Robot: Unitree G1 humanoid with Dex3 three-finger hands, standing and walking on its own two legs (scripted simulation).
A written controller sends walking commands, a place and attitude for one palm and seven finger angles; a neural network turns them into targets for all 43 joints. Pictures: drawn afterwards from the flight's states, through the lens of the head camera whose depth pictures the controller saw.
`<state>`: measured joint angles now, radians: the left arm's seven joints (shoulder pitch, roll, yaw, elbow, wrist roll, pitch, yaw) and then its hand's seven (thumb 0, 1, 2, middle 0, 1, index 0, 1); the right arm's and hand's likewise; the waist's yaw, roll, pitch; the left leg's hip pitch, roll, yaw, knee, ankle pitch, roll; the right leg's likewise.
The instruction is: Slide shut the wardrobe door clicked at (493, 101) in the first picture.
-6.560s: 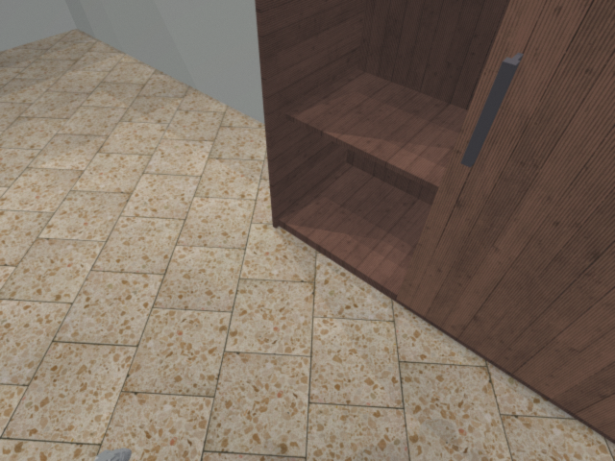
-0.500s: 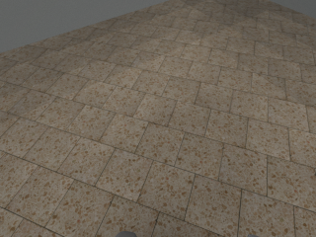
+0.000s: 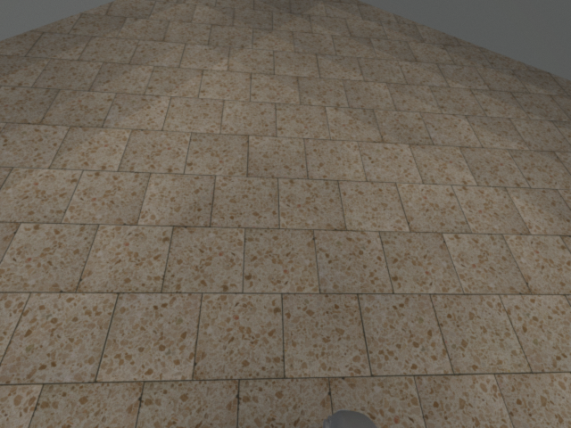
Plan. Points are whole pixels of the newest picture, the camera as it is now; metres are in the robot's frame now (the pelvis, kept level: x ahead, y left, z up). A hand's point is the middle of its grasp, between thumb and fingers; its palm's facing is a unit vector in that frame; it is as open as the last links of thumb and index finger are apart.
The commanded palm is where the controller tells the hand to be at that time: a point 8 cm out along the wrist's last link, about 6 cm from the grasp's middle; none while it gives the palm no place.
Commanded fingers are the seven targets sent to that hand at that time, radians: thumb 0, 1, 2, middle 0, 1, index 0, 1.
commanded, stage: turn to face it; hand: right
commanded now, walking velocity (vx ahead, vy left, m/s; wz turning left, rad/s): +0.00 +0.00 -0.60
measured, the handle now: out of the picture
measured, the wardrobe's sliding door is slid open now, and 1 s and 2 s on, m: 0.60 0.60 0.60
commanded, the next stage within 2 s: none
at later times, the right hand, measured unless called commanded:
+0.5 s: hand out of the picture +0.07 -0.27 -0.16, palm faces +0.31 +0.92 -0.26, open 7.4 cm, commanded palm none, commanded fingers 0.00 -0.90 -0.90 0.20 0.30 0.20 0.30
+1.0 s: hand out of the picture -0.03 -0.18 -0.15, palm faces +0.57 +0.77 -0.28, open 7.4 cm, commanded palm none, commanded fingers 0.00 -0.90 -0.90 0.20 0.30 0.20 0.30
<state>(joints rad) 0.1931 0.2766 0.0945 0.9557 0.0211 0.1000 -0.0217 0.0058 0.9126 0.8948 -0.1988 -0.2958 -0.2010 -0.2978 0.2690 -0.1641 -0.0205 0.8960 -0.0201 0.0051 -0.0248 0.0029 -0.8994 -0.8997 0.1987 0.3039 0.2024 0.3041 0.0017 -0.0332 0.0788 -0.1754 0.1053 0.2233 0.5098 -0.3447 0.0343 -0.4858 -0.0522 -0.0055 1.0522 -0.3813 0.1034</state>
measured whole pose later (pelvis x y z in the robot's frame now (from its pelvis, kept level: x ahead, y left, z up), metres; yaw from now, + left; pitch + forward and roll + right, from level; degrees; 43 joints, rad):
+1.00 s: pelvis +0.03 +0.02 +0.00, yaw -36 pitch +0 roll -2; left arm 0.19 0.26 0.09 0.95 0.02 0.09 -0.03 0.01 0.91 0.89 -0.20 -0.30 -0.20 -0.30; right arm 0.24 -0.19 -0.02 0.88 -0.02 0.02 -0.02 0.00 -0.90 -0.90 0.20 0.30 0.20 0.30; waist 0.01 -0.02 0.09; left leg -0.19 0.14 0.27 0.53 -0.32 0.01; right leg -0.45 -0.06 -0.04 0.98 -0.40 0.09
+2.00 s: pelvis +0.08 +0.02 +0.00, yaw -73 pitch +0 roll -3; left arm 0.22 0.28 0.10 0.96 0.02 0.10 -0.02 0.01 0.91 0.89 -0.20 -0.30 -0.20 -0.30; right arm 0.23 -0.16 -0.02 0.88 -0.02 0.01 -0.02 0.00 -0.90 -0.90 0.20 0.30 0.20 0.30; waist 0.02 -0.04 0.07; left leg -0.18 0.11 0.24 0.50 -0.31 0.04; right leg -0.50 -0.05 0.02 1.13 -0.35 0.10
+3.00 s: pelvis +0.09 +0.00 +0.00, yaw -109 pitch -1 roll -2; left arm 0.26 0.27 0.10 0.97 0.02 0.09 -0.02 0.01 0.91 0.89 -0.20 -0.30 -0.20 -0.30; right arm 0.21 -0.17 -0.02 0.86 -0.01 0.01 -0.03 0.00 -0.90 -0.90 0.20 0.30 0.20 0.30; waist 0.04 -0.05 0.05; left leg -0.18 0.10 0.18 0.50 -0.30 0.02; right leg -0.50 -0.02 0.04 1.18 -0.35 0.08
